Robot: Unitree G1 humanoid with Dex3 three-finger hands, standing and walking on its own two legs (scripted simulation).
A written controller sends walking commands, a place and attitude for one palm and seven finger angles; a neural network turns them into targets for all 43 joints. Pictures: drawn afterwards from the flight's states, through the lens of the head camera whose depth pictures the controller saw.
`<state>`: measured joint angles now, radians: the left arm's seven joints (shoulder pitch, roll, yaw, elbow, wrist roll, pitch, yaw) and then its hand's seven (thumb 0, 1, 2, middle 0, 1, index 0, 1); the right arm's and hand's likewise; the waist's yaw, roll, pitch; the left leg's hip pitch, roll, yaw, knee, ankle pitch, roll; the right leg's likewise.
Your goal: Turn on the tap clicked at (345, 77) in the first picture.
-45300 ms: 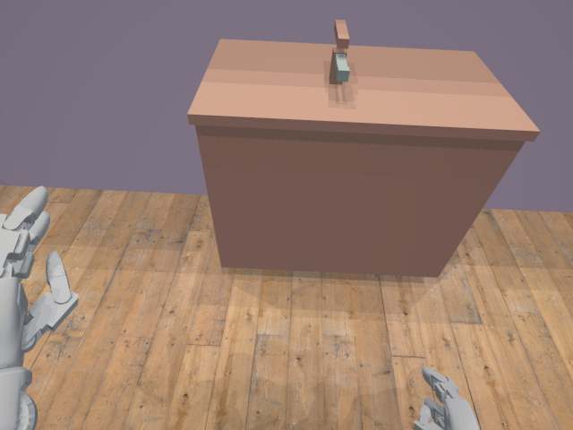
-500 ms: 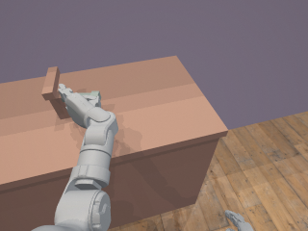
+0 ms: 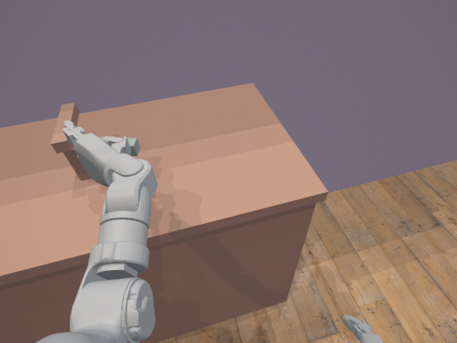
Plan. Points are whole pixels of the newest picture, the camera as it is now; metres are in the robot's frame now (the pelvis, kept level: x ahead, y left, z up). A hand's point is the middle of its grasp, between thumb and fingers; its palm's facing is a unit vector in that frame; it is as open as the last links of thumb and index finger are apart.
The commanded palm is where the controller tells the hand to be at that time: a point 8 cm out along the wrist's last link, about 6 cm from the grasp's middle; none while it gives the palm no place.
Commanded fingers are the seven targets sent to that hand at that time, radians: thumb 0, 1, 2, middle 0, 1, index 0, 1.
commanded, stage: lift the hand up off the lever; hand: left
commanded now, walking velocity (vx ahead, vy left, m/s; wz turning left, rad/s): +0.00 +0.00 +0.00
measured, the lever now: (131, 146) +0.48 +0.22 +0.10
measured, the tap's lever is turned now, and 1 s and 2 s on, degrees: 74 74 74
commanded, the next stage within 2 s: draw the hand back beside the body in 0.52 s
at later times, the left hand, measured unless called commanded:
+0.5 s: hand (117, 143) +0.41 +0.21 +0.17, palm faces +0.79 -0.61 -0.06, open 7.8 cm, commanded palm +0.36 +0.23 +0.18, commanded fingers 0.00 0.90 0.90 -0.15 -0.15 -0.15 -0.15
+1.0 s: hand (98, 189) +0.32 +0.22 +0.15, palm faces +0.29 -0.94 -0.20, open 7.7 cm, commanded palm +0.29 +0.25 +0.18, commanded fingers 0.00 0.90 0.90 -0.17 -0.21 -0.17 -0.21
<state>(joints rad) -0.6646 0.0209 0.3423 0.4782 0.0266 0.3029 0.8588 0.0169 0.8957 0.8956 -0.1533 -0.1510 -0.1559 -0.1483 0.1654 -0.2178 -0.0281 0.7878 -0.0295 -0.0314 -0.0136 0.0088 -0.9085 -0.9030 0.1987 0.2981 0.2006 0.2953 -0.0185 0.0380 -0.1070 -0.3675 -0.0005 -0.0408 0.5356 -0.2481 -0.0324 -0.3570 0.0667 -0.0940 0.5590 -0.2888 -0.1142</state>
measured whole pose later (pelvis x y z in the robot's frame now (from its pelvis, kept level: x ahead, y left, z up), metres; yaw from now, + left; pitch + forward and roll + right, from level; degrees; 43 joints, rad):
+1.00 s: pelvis +0.00 +0.02 +0.01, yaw -3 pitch -5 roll +1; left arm -0.04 0.30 0.18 0.03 -0.11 0.09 0.16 0.02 0.89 0.89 -0.17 -0.18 -0.17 -0.18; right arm 0.20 -0.24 0.01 0.65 0.04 -0.01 -0.05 0.01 -0.91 -0.90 0.20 0.30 0.20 0.30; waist 0.00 0.04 0.01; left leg -0.11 0.02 0.01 0.42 -0.22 -0.01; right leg -0.10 0.08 -0.03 0.41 -0.22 -0.09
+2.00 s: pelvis +0.01 +0.05 +0.01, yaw -1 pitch -6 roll +0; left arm 0.40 0.32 0.26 -0.33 -0.09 -0.11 0.10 0.01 0.89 0.90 -0.21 -0.30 -0.21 -0.30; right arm 0.16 -0.23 0.01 0.65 0.01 -0.08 -0.04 0.01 -0.91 -0.90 0.20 0.30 0.20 0.30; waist 0.07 0.07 0.04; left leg -0.07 -0.02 -0.01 0.39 -0.22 0.03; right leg -0.03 0.05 -0.06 0.35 -0.21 -0.05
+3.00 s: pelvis -0.07 +0.07 +0.00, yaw +0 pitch +1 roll -1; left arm 0.49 0.39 0.34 -0.54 -0.03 -0.13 0.17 0.01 0.88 0.89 -0.21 -0.30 -0.21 -0.30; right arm 0.21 -0.20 0.01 0.58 0.00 -0.06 -0.08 0.01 -0.91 -0.90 0.20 0.30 0.20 0.30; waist 0.00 0.02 0.04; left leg -0.41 -0.04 -0.01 0.56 -0.17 0.06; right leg -0.40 0.05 -0.01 0.68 -0.33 -0.01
